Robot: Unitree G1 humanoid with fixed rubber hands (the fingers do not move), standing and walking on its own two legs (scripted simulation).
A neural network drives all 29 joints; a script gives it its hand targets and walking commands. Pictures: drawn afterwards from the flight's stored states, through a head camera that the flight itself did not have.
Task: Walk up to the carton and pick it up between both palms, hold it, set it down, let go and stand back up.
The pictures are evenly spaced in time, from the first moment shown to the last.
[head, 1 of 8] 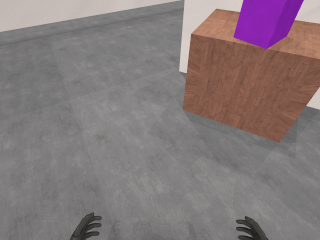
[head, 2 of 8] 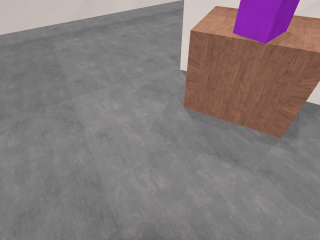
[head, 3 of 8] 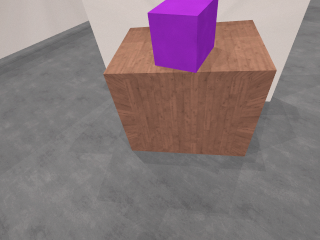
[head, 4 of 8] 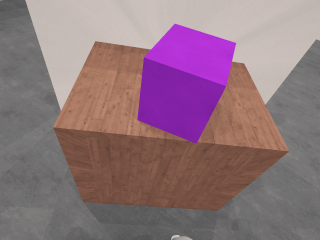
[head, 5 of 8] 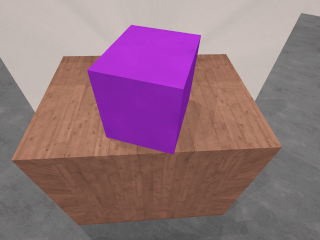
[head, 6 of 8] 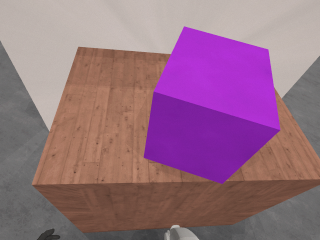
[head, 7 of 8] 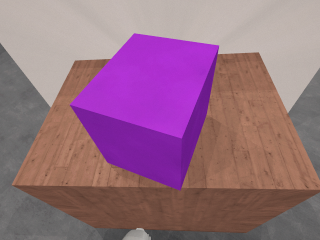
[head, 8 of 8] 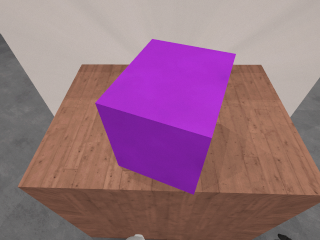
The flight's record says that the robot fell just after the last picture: no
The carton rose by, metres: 0.00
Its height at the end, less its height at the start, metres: +0.00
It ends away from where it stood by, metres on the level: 0.00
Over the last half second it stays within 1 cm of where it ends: yes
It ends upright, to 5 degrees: yes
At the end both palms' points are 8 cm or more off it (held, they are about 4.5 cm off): yes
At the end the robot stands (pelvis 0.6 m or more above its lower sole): yes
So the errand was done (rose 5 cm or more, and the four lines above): no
